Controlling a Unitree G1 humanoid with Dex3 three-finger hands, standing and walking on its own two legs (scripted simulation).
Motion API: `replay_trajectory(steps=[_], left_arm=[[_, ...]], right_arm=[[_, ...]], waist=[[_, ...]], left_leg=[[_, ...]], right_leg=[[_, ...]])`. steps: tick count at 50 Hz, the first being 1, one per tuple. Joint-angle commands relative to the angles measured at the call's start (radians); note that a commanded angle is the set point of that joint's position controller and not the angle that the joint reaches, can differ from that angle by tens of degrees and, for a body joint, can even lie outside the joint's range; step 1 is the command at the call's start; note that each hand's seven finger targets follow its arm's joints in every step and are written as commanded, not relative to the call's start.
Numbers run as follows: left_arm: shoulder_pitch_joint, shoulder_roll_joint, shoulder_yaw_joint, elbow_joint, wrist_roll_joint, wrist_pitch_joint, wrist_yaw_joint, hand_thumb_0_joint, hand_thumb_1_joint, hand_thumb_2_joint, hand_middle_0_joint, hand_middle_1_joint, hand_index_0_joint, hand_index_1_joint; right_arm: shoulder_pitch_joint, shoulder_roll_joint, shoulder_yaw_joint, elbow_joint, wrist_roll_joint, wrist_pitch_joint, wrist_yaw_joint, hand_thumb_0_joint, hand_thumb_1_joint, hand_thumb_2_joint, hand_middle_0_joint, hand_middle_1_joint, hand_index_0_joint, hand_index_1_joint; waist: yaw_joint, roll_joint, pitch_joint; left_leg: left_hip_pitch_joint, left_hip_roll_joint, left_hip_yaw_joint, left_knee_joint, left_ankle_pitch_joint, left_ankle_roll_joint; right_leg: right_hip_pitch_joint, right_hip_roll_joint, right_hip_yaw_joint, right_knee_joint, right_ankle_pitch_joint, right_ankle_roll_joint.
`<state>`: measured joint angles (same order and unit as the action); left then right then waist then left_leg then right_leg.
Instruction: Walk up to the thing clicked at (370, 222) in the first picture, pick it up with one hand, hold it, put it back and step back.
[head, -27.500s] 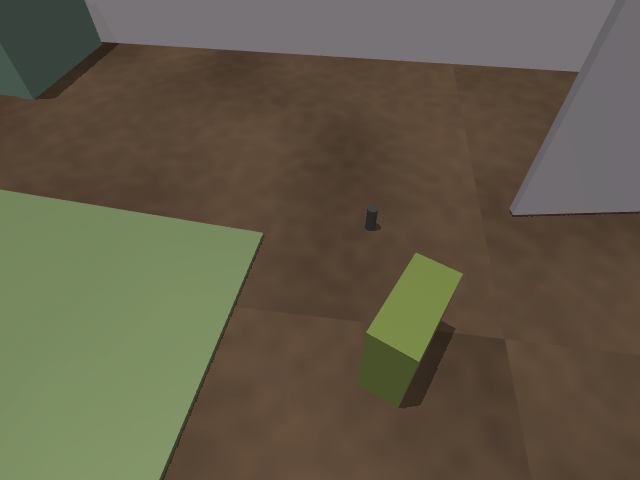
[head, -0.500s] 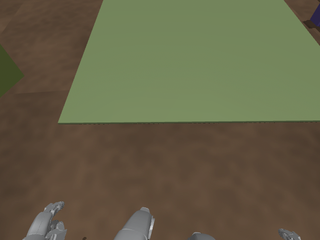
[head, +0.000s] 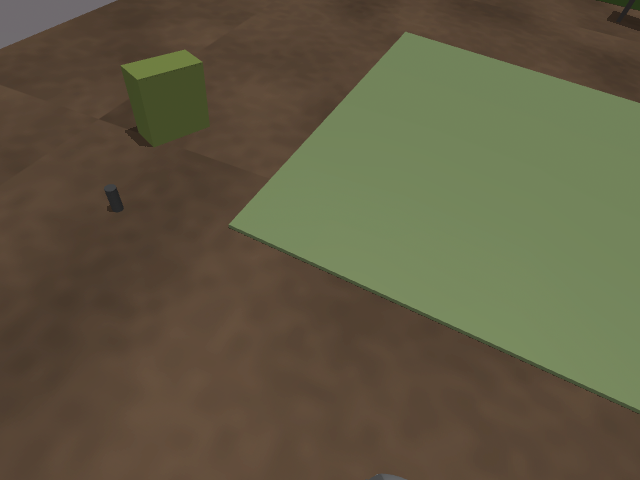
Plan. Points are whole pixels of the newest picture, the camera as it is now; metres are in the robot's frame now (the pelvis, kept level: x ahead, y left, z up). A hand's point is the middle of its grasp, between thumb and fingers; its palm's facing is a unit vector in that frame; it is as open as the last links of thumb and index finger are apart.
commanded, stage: walk up
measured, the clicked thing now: (114, 198) +1.18 +0.83 -0.70
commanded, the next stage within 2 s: stand in 1.86 s
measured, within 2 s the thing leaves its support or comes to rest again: neither
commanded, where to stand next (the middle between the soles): +0.10 -0.04 m, yaw +29 degrees
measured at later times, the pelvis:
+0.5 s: pelvis +0.02 -0.06 -0.01, yaw +18 degrees
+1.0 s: pelvis +0.01 -0.04 +0.00, yaw +28 degrees
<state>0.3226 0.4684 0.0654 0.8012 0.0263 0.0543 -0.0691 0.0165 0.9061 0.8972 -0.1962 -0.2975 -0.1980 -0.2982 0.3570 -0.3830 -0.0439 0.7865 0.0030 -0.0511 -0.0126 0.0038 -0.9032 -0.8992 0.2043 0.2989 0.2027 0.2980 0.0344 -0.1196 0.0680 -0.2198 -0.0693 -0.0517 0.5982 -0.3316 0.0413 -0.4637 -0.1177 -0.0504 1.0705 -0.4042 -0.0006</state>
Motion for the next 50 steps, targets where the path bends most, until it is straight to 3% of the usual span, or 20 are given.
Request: replay_trajectory(steps=[1, 7, 10, 13, 14, 15, 16, 17, 20, 22, 28, 32, 34, 35, 36, 37, 38, 41, 42, 50], left_arm=[[0.000, 0.171, 0.055, -0.093, -0.009, -0.047, 0.018, 0.000, 0.900, 0.900, -0.200, -0.300, -0.200, -0.300], [-0.106, 0.121, 0.041, -0.124, -0.034, -0.046, 0.049, 0.000, 0.900, 0.900, -0.200, -0.300, -0.200, -0.300], [-0.132, 0.115, 0.039, -0.126, -0.040, -0.058, 0.063, 0.000, 0.900, 0.900, -0.200, -0.300, -0.200, -0.300], [-0.052, 0.119, 0.049, -0.089, -0.033, -0.074, 0.069, 0.000, 0.900, 0.900, -0.200, -0.300, -0.200, -0.300], [-0.004, 0.160, 0.063, -0.078, -0.020, -0.079, 0.073, 0.000, 0.900, 0.900, -0.200, -0.300, -0.200, -0.300], [0.021, 0.213, 0.081, -0.082, -0.011, -0.081, 0.075, 0.000, 0.900, 0.900, -0.200, -0.300, -0.200, -0.300], [-0.057, 0.225, 0.086, -0.109, -0.015, -0.072, 0.068, 0.000, 0.900, 0.900, -0.200, -0.300, -0.200, -0.300], [-0.149, 0.245, 0.091, -0.124, -0.010, -0.069, 0.071, 0.000, 0.900, 0.900, -0.200, -0.300, -0.200, -0.300], [-0.159, 0.164, 0.067, -0.107, -0.003, -0.062, 0.073, 0.000, 0.900, 0.900, -0.200, -0.300, -0.200, -0.300], [-0.186, 0.183, 0.077, -0.093, 0.005, -0.059, 0.074, 0.000, 0.900, 0.900, -0.200, -0.300, -0.200, -0.300], [-0.171, 0.199, 0.083, -0.106, 0.013, -0.050, 0.054, 0.000, 0.900, 0.900, -0.200, -0.300, -0.200, -0.300], [-0.212, 0.224, 0.079, -0.093, -0.002, -0.030, 0.044, 0.000, 0.900, 0.900, -0.200, -0.300, -0.200, -0.300], [-0.198, 0.184, 0.059, -0.078, -0.002, -0.020, 0.047, 0.000, 0.900, 0.900, -0.200, -0.300, -0.200, -0.300], [-0.185, 0.148, 0.046, -0.072, -0.009, -0.014, 0.049, 0.000, 0.900, 0.900, -0.200, -0.300, -0.200, -0.300], [-0.162, 0.090, 0.032, -0.080, -0.026, -0.012, 0.049, 0.000, 0.900, 0.900, -0.200, -0.300, -0.200, -0.300], [-0.196, 0.163, 0.054, -0.064, -0.021, -0.015, 0.061, 0.000, 0.900, 0.900, -0.200, -0.300, -0.200, -0.300], [-0.214, 0.197, 0.059, -0.043, -0.022, -0.021, 0.065, 0.000, 0.900, 0.900, -0.200, -0.300, -0.200, -0.300], [-0.096, 0.165, 0.057, 0.029, -0.033, -0.020, 0.061, 0.000, 0.900, 0.900, -0.200, -0.300, -0.200, -0.300], [-0.078, 0.161, 0.054, 0.055, -0.033, -0.018, 0.063, 0.000, 0.900, 0.900, -0.200, -0.300, -0.200, -0.300], [-0.151, 0.112, 0.011, 0.062, -0.028, -0.056, 0.079, 0.000, 0.900, 0.900, -0.200, -0.300, -0.200, -0.300]], right_arm=[[0.029, -0.266, -0.075, -0.067, 0.014, -0.041, -0.030, 0.000, -0.900, -0.900, 0.200, 0.300, 0.200, 0.300], [0.021, -0.272, -0.084, -0.110, -0.021, -0.027, -0.043, 0.000, -0.900, -0.900, 0.200, 0.300, 0.200, 0.300], [0.017, -0.269, -0.089, -0.133, -0.025, -0.006, -0.040, 0.000, -0.900, -0.900, 0.200, 0.300, 0.200, 0.300], [-0.044, -0.248, -0.079, -0.153, -0.003, 0.011, -0.046, 0.000, -0.900, -0.900, 0.200, 0.300, 0.200, 0.300], [-0.032, -0.208, -0.065, -0.156, 0.007, 0.012, -0.046, 0.000, -0.900, -0.900, 0.200, 0.300, 0.200, 0.300], [0.022, -0.156, -0.049, -0.157, 0.015, 0.014, -0.048, 0.000, -0.900, -0.900, 0.200, 0.300, 0.200, 0.300], [0.112, -0.189, -0.059, -0.126, -0.002, 0.026, -0.060, 0.000, -0.900, -0.900, 0.200, 0.300, 0.200, 0.300], [0.102, -0.237, -0.076, -0.111, -0.011, 0.030, -0.067, 0.000, -0.900, -0.900, 0.200, 0.300, 0.200, 0.300], [0.012, -0.272, -0.094, -0.074, -0.019, 0.032, -0.033, 0.000, -0.900, -0.900, 0.200, 0.300, 0.200, 0.300], [0.028, -0.235, -0.086, -0.059, -0.025, 0.044, -0.008, 0.000, -0.900, -0.900, 0.200, 0.300, 0.200, 0.300], [-0.018, -0.229, -0.073, -0.006, -0.027, 0.035, 0.005, 0.000, -0.900, -0.900, 0.200, 0.300, 0.200, 0.300], [0.038, -0.227, -0.078, 0.043, -0.015, 0.033, 0.007, 0.000, -0.900, -0.900, 0.200, 0.300, 0.200, 0.300], [0.069, -0.244, -0.085, 0.071, -0.020, 0.027, 0.008, 0.000, -0.900, -0.900, 0.200, 0.300, 0.200, 0.300], [0.088, -0.274, -0.090, 0.074, -0.031, 0.023, 0.004, 0.000, -0.900, -0.900, 0.200, 0.300, 0.200, 0.300], [0.045, -0.348, -0.096, 0.040, -0.050, 0.019, -0.006, 0.000, -0.900, -0.900, 0.200, 0.300, 0.200, 0.300], [-0.055, -0.401, -0.101, 0.002, -0.049, 0.019, -0.011, 0.000, -0.900, -0.900, 0.200, 0.300, 0.200, 0.300], [-0.111, -0.382, -0.094, 0.005, -0.046, 0.015, -0.016, 0.000, -0.900, -0.900, 0.200, 0.300, 0.200, 0.300], [-0.124, -0.288, -0.067, 0.025, -0.032, -0.010, -0.031, 0.000, -0.900, -0.900, 0.200, 0.300, 0.200, 0.300], [-0.103, -0.280, -0.068, 0.038, -0.025, -0.013, -0.029, 0.000, -0.900, -0.900, 0.200, 0.300, 0.200, 0.300], [-0.051, -0.249, -0.062, 0.075, -0.026, -0.005, -0.028, 0.000, -0.900, -0.900, 0.200, 0.300, 0.200, 0.300]], waist=[[-0.009, 0.250, 0.018], [-0.035, 0.306, 0.024], [-0.052, 0.313, -0.049], [0.025, 0.209, -0.126], [0.047, 0.089, -0.197], [0.058, -0.118, -0.257], [0.002, -0.132, -0.256], [-0.007, -0.185, -0.241], [0.005, -0.075, -0.075], [-0.001, -0.131, -0.050], [0.027, -0.159, -0.039], [-0.026, -0.082, -0.047], [-0.055, 0.047, -0.059], [-0.069, 0.180, -0.030], [-0.062, 0.446, 0.030], [-0.070, 0.343, 0.128], [-0.060, 0.306, 0.179], [-0.004, 0.237, 0.023], [-0.007, 0.247, -0.018], [-0.067, 0.292, -0.109]], left_leg=[[0.056, 0.202, -0.261, -0.204, 0.456, 0.103], [-0.069, 0.138, -0.227, -0.085, 0.900, 0.105], [-0.046, 0.110, -0.260, 0.007, 0.880, 0.107], [-0.122, 0.079, -0.286, 0.148, 0.620, 0.063], [-0.184, 0.026, -0.231, 0.289, 0.475, 0.030], [-0.348, -0.055, -0.108, 0.488, 0.065, -0.009], [-0.361, -0.032, -0.049, 0.574, -0.301, -0.023], [-0.398, 0.017, -0.030, 0.652, -0.331, -0.024], [-0.332, 0.032, -0.023, 0.631, -0.170, -0.043], [-0.313, 0.035, 0.002, 0.572, -0.086, -0.045], [-0.263, 0.043, 0.096, 0.276, -0.161, -0.065], [-0.038, 0.035, 0.148, 0.140, -0.040, -0.039], [0.058, 0.038, 0.056, 0.055, -0.106, -0.007], [0.056, 0.082, -0.113, -0.065, -0.261, 0.032], [-0.043, 0.307, -0.548, -0.352, -0.582, 0.109], [-0.240, 0.395, -0.694, -0.455, -0.644, 0.168], [-0.337, 0.377, -0.673, -0.471, -0.605, 0.158], [-0.079, 0.224, -0.337, -0.282, -0.036, 0.020], [-0.053, 0.215, -0.305, -0.266, 0.017, 0.007], [0.143, 0.239, -0.234, -0.118, 0.541, 0.089]], right_leg=[[-0.133, -0.026, 0.058, -0.041, 0.113, 0.004], [-0.032, 0.032, -0.003, -0.156, 0.149, -0.017], [0.047, 0.073, -0.009, -0.274, 0.140, -0.035], [0.283, 0.084, 0.049, -0.509, 0.297, -0.071], [0.416, -0.005, 0.141, -0.555, 0.451, -0.097], [0.568, -0.246, 0.359, -0.609, 0.512, -0.156], [0.500, -0.375, 0.457, -0.625, 0.442, -0.223], [0.455, -0.434, 0.596, -0.679, 0.263, -0.306], [0.212, -0.232, 0.290, -0.675, 0.072, -0.221], [0.156, -0.168, 0.196, -0.695, -0.092, -0.185], [0.187, -0.202, 0.150, -0.715, -0.172, -0.207], [0.018, -0.231, 0.111, -0.697, -0.253, -0.165], [-0.082, -0.205, 0.066, -0.537, -0.356, -0.101], [-0.164, -0.151, 0.036, -0.360, -0.376, -0.060], [-0.282, 0.001, -0.053, -0.087, -0.256, -0.003], [-0.244, 0.018, 0.063, -0.021, -0.166, 0.005], [-0.177, -0.012, 0.103, 0.007, -0.113, 0.002], [-0.140, 0.004, 0.132, -0.034, 0.042, -0.003], [-0.099, 0.014, 0.132, -0.052, 0.048, -0.002], [0.002, 0.050, 0.055, -0.324, -0.040, 0.000]])
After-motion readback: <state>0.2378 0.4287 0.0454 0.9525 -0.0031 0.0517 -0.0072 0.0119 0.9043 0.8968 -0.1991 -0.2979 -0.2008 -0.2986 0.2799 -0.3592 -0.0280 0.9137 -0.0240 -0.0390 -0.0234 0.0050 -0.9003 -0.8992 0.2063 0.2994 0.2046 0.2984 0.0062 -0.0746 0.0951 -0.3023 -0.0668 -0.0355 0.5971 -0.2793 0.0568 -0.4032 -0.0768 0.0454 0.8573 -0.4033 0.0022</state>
